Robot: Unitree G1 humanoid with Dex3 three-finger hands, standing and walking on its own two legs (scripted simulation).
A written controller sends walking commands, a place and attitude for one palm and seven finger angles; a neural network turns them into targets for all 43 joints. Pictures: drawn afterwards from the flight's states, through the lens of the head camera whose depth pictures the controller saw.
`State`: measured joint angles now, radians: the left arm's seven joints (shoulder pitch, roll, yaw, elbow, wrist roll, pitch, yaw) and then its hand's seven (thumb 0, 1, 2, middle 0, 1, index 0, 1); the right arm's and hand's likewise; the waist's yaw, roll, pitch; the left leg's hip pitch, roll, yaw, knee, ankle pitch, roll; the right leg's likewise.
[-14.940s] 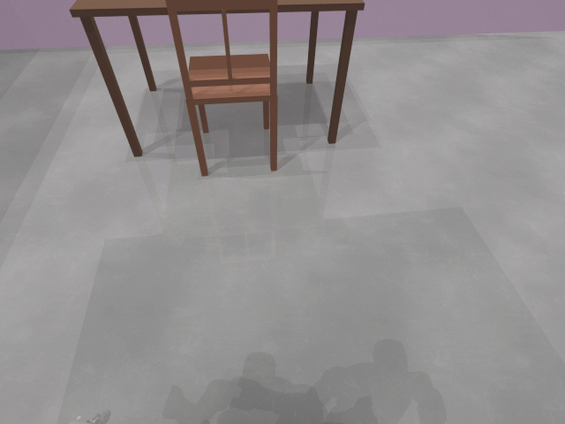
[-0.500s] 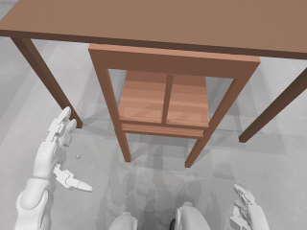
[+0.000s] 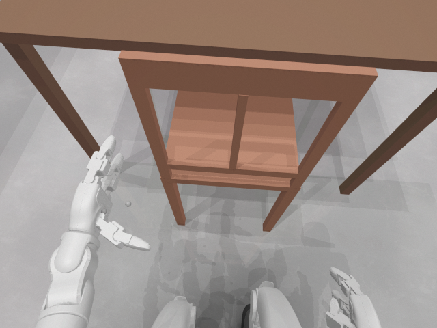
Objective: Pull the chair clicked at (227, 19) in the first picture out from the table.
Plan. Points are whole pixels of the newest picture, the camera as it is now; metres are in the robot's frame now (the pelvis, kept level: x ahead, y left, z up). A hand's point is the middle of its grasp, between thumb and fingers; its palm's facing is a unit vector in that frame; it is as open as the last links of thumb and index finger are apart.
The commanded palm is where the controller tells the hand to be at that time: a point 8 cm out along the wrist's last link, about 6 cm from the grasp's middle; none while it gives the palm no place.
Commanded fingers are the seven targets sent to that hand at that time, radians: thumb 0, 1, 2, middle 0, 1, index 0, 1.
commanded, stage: aim the fingers beside a spindle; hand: left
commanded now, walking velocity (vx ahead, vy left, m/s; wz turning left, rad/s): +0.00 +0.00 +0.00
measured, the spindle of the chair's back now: (237, 135) +0.50 -0.03 -0.01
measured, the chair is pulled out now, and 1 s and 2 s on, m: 0.00 0.00 0.00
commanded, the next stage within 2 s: push the fingers through the gap in 1.02 s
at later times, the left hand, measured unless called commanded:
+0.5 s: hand (149, 186) +0.37 +0.14 +0.00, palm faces -0.06 -1.00 -0.05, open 16.9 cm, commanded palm +0.34 +0.20 +0.01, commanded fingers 0.00 -0.50 0.30 -0.06 -0.08 -0.06 -0.08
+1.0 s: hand (148, 188) +0.36 +0.14 +0.00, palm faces -0.06 -1.00 -0.05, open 16.9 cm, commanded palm +0.34 +0.20 +0.00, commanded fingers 0.00 -0.50 0.30 -0.06 -0.08 -0.06 -0.08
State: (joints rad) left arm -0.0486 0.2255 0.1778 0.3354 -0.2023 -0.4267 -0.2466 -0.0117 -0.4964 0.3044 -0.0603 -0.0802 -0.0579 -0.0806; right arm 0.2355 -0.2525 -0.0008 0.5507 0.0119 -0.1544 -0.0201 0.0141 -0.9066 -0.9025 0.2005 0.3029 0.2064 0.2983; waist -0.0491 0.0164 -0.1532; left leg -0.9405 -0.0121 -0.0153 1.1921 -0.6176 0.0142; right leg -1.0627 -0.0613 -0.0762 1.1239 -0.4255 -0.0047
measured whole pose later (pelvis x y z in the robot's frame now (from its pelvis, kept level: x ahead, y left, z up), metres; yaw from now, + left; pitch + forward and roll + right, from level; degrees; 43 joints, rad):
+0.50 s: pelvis -0.01 +0.00 -0.02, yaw +0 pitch +23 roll +0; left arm -0.29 0.21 0.17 0.54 -0.14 -0.47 -0.16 -0.01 -0.50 0.30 -0.06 -0.08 -0.06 -0.08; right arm 0.23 -0.25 0.00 0.58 0.00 -0.09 -0.01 0.01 -0.91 -0.90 0.20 0.30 0.21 0.30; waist -0.07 0.01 -0.15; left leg -1.05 -0.01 -0.01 1.27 -0.63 0.01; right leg -1.18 -0.06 -0.06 1.20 -0.43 -0.01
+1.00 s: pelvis -0.01 -0.01 -0.01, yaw +0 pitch +23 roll +0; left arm -0.26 0.22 0.18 0.54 -0.15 -0.49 -0.17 -0.01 -0.50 0.30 -0.06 -0.08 -0.06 -0.08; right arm 0.23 -0.26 -0.01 0.57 0.00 -0.08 -0.01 0.01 -0.91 -0.90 0.20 0.30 0.21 0.30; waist -0.07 0.01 -0.15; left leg -1.04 -0.01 -0.01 1.25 -0.62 0.01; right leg -1.17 -0.06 -0.07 1.19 -0.43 -0.01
